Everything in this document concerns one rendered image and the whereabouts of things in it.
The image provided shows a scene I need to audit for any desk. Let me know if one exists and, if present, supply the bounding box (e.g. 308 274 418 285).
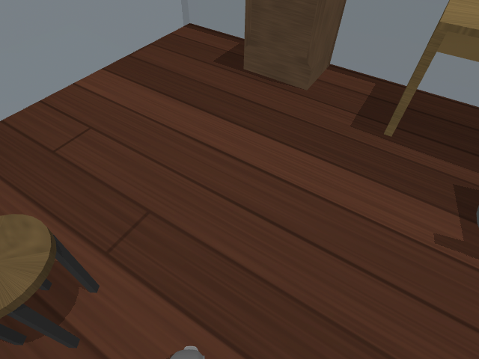
384 0 479 136

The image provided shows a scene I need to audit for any stool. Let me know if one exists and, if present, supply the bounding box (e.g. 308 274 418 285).
0 214 100 348

